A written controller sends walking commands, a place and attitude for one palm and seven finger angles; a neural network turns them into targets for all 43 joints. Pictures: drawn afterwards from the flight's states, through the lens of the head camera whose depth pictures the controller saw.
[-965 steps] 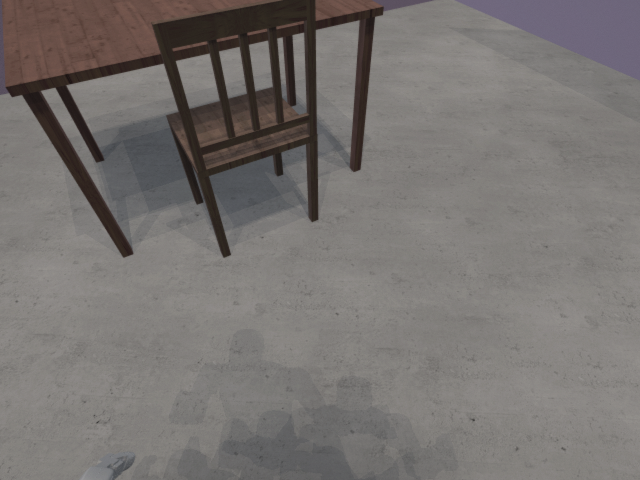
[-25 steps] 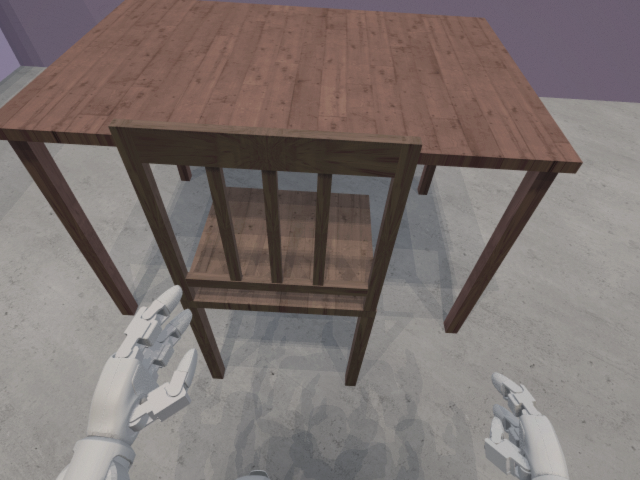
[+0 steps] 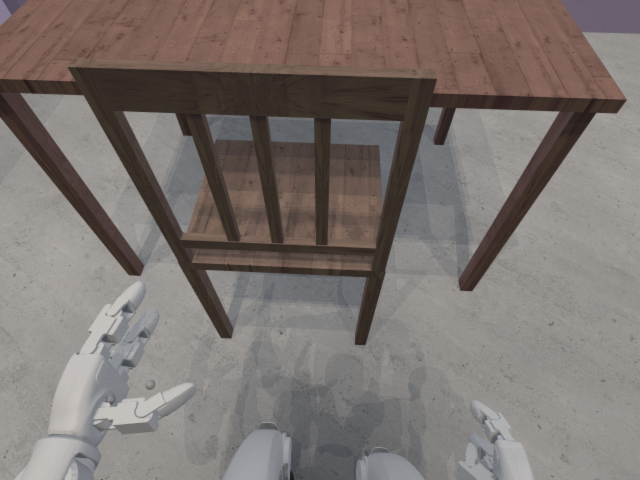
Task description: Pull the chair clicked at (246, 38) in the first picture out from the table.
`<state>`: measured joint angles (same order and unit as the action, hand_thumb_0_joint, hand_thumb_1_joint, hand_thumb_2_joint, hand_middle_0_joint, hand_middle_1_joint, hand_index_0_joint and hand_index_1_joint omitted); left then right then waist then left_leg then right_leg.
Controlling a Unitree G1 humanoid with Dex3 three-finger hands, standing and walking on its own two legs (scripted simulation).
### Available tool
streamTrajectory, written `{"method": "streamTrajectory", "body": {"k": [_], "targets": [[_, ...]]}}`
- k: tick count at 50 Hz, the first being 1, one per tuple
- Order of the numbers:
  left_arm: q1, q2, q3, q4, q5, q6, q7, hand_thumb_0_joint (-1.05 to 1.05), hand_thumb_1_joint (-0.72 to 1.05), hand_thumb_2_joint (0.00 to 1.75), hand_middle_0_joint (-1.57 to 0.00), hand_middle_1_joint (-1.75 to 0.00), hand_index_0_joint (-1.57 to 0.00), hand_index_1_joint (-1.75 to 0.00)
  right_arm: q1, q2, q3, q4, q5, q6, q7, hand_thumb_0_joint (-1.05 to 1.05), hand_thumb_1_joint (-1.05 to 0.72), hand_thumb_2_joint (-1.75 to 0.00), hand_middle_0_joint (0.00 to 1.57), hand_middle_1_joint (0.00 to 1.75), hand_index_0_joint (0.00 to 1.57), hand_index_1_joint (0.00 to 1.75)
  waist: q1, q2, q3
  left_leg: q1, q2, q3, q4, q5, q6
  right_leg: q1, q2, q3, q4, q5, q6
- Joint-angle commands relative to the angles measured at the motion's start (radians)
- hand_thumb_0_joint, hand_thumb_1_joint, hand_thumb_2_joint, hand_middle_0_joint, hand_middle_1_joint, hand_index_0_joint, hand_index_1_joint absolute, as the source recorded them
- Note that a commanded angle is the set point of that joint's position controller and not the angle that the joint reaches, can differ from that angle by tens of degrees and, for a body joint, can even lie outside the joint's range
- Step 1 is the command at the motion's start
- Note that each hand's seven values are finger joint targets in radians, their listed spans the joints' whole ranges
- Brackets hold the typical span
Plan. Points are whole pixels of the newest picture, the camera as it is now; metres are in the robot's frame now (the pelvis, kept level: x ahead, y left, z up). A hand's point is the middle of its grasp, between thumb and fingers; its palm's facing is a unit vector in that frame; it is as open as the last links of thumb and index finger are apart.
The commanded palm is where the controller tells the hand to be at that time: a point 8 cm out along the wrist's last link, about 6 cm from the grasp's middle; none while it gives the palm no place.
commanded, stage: raise the hand toward the chair's back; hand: left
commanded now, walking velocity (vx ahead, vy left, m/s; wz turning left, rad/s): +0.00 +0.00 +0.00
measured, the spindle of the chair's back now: (269, 188) +0.55 +0.11 +0.00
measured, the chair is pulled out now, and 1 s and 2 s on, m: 0.00 0.00 0.00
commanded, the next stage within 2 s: aim the fingers beside a spindle in 1.26 s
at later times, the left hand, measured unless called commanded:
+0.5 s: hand (104, 374) +0.23 +0.24 +0.05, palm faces +0.02 -1.00 -0.06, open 16.6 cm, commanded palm +0.21 +0.30 +0.05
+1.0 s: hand (104, 354) +0.25 +0.24 +0.06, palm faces -0.01 -1.00 -0.05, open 16.9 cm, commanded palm +0.23 +0.30 +0.06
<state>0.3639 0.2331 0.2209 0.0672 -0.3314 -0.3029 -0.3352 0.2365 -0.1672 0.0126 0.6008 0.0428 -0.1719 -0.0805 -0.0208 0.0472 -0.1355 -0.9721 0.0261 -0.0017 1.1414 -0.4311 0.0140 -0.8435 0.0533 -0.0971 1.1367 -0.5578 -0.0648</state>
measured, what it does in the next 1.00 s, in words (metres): stands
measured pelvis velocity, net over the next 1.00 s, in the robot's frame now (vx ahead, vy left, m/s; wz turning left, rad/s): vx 0.01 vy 0.04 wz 0.01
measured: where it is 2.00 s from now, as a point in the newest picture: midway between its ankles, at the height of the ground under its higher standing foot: outside the picture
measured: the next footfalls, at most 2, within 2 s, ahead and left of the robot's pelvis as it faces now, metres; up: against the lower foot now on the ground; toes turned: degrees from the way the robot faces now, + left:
none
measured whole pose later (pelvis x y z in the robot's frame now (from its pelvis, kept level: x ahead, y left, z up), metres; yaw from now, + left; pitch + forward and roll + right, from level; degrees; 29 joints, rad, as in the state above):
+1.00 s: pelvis +0.01 +0.04 +0.02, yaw +1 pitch +14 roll -4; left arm 0.31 0.28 0.20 0.08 -0.28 -0.40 -0.28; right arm 0.27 -0.25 0.01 0.55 0.03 -0.18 -0.06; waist -0.04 0.03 -0.13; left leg -0.89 0.00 0.01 1.06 -0.41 0.07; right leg -0.74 0.03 -0.09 1.00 -0.51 -0.01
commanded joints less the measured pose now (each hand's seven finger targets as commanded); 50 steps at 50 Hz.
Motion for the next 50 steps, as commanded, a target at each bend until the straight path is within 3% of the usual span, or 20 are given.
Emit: {"method": "streamTrajectory", "body": {"k": [1, 4, 5, 7, 9, 10, 12, 14, 16, 18, 20, 23, 28, 30, 33, 35, 41, 44, 45, 50], "targets": [[0.071, 0.115, 0.094, -0.246, 0.013, -0.198, 0.105, 0.00, -0.10, 0.47, -0.10, -0.14, -0.10, -0.14, -0.108, -0.133, -0.080, -0.150, -0.013, -0.076, 0.005, 0.00, -0.90, -0.90, 0.20, 0.30, 0.20, 0.30, 0.038, -0.042, -0.232, 0.208, -0.012, -0.042, -0.125, 0.239, 0.021, 0.142, -0.054, 0.118, -0.206, 0.370, 0.077], [0.029, 0.082, -0.003, -0.130, 0.052, -0.257, 0.068, 0.00, -0.17, 0.44, -0.09, -0.13, -0.09, -0.13, -0.085, -0.170, -0.082, -0.127, -0.014, -0.087, 0.015, 0.00, -0.90, -0.90, 0.20, 0.30, 0.20, 0.30, -0.016, -0.039, -0.133, 0.179, -0.008, -0.052, -0.115, 0.147, 0.023, -0.009, -0.037, 0.084, -0.198, 0.179, 0.055], [0.017, 0.062, -0.039, -0.097, 0.053, -0.260, 0.044, 0.00, -0.20, 0.43, -0.09, -0.13, -0.09, -0.13, -0.084, -0.180, -0.082, -0.131, -0.011, -0.092, 0.013, 0.00, -0.90, -0.90, 0.20, 0.30, 0.20, 0.30, -0.029, -0.069, -0.099, 0.164, -0.008, -0.058, -0.116, 0.116, 0.028, -0.042, -0.033, 0.083, -0.205, 0.134, 0.054], [-0.006, 0.097, -0.030, -0.120, 0.033, -0.268, 0.006, 0.00, -0.24, 0.41, -0.09, -0.12, -0.09, -0.12, -0.069, -0.204, -0.087, -0.145, -0.002, -0.108, 0.006, 0.00, -0.90, -0.90, 0.20, 0.30, 0.20, 0.30, -0.024, -0.046, -0.162, 0.201, -0.007, -0.063, -0.129, 0.089, 0.028, -0.029, -0.035, 0.085, -0.215, 0.090, 0.047], [-0.017, 0.141, 0.009, -0.196, 0.016, -0.264, -0.005, 0.00, -0.29, 0.39, -0.08, -0.11, -0.08, -0.11, -0.063, -0.214, -0.088, -0.165, 0.000, -0.119, 0.000, 0.00, -0.90, -0.90, 0.20, 0.30, 0.20, 0.30, 0.002, 0.006, -0.268, 0.275, -0.007, -0.069, -0.152, 0.120, 0.028, 0.007, -0.033, 0.071, -0.204, 0.113, 0.039], [-0.020, 0.175, 0.046, -0.242, 0.014, -0.261, 0.008, 0.00, -0.31, 0.38, -0.08, -0.11, -0.08, -0.11, -0.061, -0.214, -0.090, -0.166, -0.001, -0.122, 0.000, 0.00, -0.90, -0.90, 0.20, 0.30, 0.20, 0.30, 0.018, 0.039, -0.309, 0.319, -0.004, -0.073, -0.164, 0.153, 0.024, 0.025, -0.030, 0.060, -0.195, 0.140, 0.035], [0.013, 0.176, 0.071, -0.322, 0.008, -0.260, 0.047, 0.00, -0.36, 0.36, -0.07, -0.10, -0.07, -0.10, -0.060, -0.200, -0.092, -0.174, -0.004, -0.121, 0.001, 0.00, -0.90, -0.90, 0.20, 0.30, 0.20, 0.30, 0.038, 0.064, -0.363, 0.407, 0.003, -0.083, -0.185, 0.245, 0.016, 0.044, -0.028, 0.037, -0.183, 0.200, 0.031], [0.028, 0.155, 0.071, -0.347, 0.013, -0.255, 0.097, 0.00, -0.41, 0.34, -0.07, -0.09, -0.07, -0.09, -0.064, -0.188, -0.089, -0.172, -0.009, -0.107, 0.006, 0.00, -0.90, -0.90, 0.20, 0.30, 0.20, 0.30, 0.041, 0.077, -0.338, 0.433, 0.008, -0.095, -0.202, 0.275, 0.005, 0.036, -0.026, 0.020, -0.178, 0.206, 0.030], [0.032, 0.129, 0.053, -0.297, 0.034, -0.237, 0.131, 0.00, -0.45, 0.32, -0.06, -0.09, -0.06, -0.09, -0.070, -0.189, -0.086, -0.168, -0.012, -0.088, 0.011, 0.00, -0.90, -0.90, 0.20, 0.30, 0.20, 0.30, 0.021, 0.053, -0.267, 0.412, 0.014, -0.111, -0.213, 0.238, -0.001, 0.002, -0.024, 0.007, -0.178, 0.180, 0.032], [0.010, 0.105, 0.016, -0.215, 0.054, -0.210, 0.134, 0.00, -0.50, 0.30, -0.06, -0.08, -0.06, -0.08, -0.074, -0.196, -0.078, -0.177, -0.013, -0.067, 0.017, 0.00, -0.90, -0.90, 0.20, 0.30, 0.20, 0.30, 0.002, 0.039, -0.175, 0.356, 0.014, -0.120, -0.231, 0.133, -0.003, -0.034, -0.024, 0.001, -0.187, 0.131, 0.035], [0.002, 0.096, -0.012, -0.140, 0.071, -0.178, 0.107, 0.00, -0.50, 0.30, -0.06, -0.08, -0.06, -0.08, -0.068, -0.208, -0.074, -0.186, -0.008, -0.052, 0.018, 0.00, -0.90, -0.90, 0.20, 0.30, 0.20, 0.30, -0.011, 0.012, -0.130, 0.326, 0.012, -0.121, -0.237, 0.078, 0.002, -0.046, -0.020, 0.005, -0.201, 0.108, 0.035], [-0.068, 0.116, -0.035, -0.156, 0.068, -0.146, 0.058, 0.00, -0.50, 0.30, -0.06, -0.08, -0.06, -0.08, -0.059, -0.225, -0.063, -0.221, -0.002, -0.045, 0.015, 0.00, -0.90, -0.90, 0.20, 0.30, 0.20, 0.30, -0.012, 0.026, -0.149, 0.342, 0.011, -0.135, -0.261, 0.029, -0.001, -0.025, -0.022, 0.010, -0.214, 0.093, 0.033], [-0.134, 0.180, 0.036, -0.292, 0.040, -0.169, 0.056, 0.00, -0.50, 0.30, -0.06, -0.08, -0.06, -0.08, -0.048, -0.219, -0.055, -0.230, -0.009, -0.055, 0.007, 0.00, -0.90, -0.90, 0.20, 0.30, 0.20, 0.30, 0.006, 0.082, -0.256, 0.467, 0.016, -0.154, -0.268, 0.127, -0.012, 0.009, -0.020, 0.013, -0.222, 0.135, 0.029], [-0.135, 0.202, 0.072, -0.283, 0.036, -0.188, 0.079, 0.00, -0.50, 0.30, -0.06, -0.08, -0.06, -0.08, -0.047, -0.214, -0.051, -0.213, -0.015, -0.057, 0.007, 0.00, -0.90, -0.90, 0.20, 0.30, 0.20, 0.30, 0.010, 0.076, -0.238, 0.455, 0.015, -0.158, -0.269, 0.133, -0.016, 0.011, -0.018, 0.011, -0.220, 0.137, 0.028], [-0.151, 0.162, 0.043, -0.214, 0.045, -0.195, 0.083, 0.00, -0.50, 0.30, -0.06, -0.08, -0.06, -0.08, -0.051, -0.214, -0.045, -0.201, -0.017, -0.053, 0.013, 0.00, -0.90, -0.90, 0.20, 0.30, 0.20, 0.30, -0.006, 0.079, -0.175, 0.417, 0.016, -0.167, -0.280, 0.054, -0.018, -0.027, -0.020, 0.004, -0.213, 0.102, 0.030], [-0.140, 0.172, 0.051, -0.134, 0.054, -0.175, 0.071, 0.00, -0.50, 0.30, -0.06, -0.08, -0.06, -0.08, -0.047, -0.225, -0.047, -0.197, -0.014, -0.047, 0.014, 0.00, -0.90, -0.90, 0.20, 0.30, 0.20, 0.30, -0.008, 0.046, -0.154, 0.380, 0.011, -0.164, -0.284, 0.022, -0.012, -0.015, -0.019, 0.007, -0.223, 0.090, 0.030], [-0.138, 0.180, 0.042, -0.149, 0.025, -0.112, 0.011, 0.00, -0.50, 0.30, -0.06, -0.08, -0.06, -0.08, -0.037, -0.237, -0.053, -0.220, 0.003, -0.057, 0.009, 0.00, -0.90, -0.90, 0.20, 0.30, 0.20, 0.30, -0.001, 0.031, -0.220, 0.408, 0.001, -0.129, -0.288, 0.086, 0.001, 0.074, -0.021, 0.020, -0.273, 0.126, 0.032], [-0.137, 0.195, 0.067, -0.218, 0.019, -0.140, 0.036, 0.00, -0.50, 0.30, -0.06, -0.08, -0.06, -0.08, -0.033, -0.226, -0.057, -0.211, -0.003, -0.070, 0.010, 0.00, -0.90, -0.90, 0.20, 0.30, 0.20, 0.30, 0.006, 0.041, -0.247, 0.445, 0.005, -0.123, -0.279, 0.158, 0.000, 0.079, -0.020, 0.017, -0.269, 0.158, 0.032], [-0.132, 0.217, 0.090, -0.218, 0.024, -0.152, 0.052, 0.00, -0.50, 0.30, -0.06, -0.08, -0.06, -0.08, -0.035, -0.224, -0.057, -0.200, -0.007, -0.072, 0.011, 0.00, -0.90, -0.90, 0.20, 0.30, 0.20, 0.30, 0.012, 0.051, -0.239, 0.436, 0.003, -0.121, -0.273, 0.175, -0.002, 0.083, -0.019, 0.018, -0.265, 0.164, 0.028], [-0.132, 0.184, 0.079, -0.136, 0.040, -0.194, 0.085, 0.00, -0.50, 0.30, -0.06, -0.08, -0.06, -0.08, -0.030, -0.223, -0.059, -0.176, -0.014, -0.069, 0.022, 0.00, -0.90, -0.90, 0.20, 0.30, 0.20, 0.30, -0.003, 0.053, -0.160, 0.381, 0.003, -0.116, -0.259, 0.129, -0.004, 0.025, -0.020, 0.014, -0.245, 0.137, 0.029]]}}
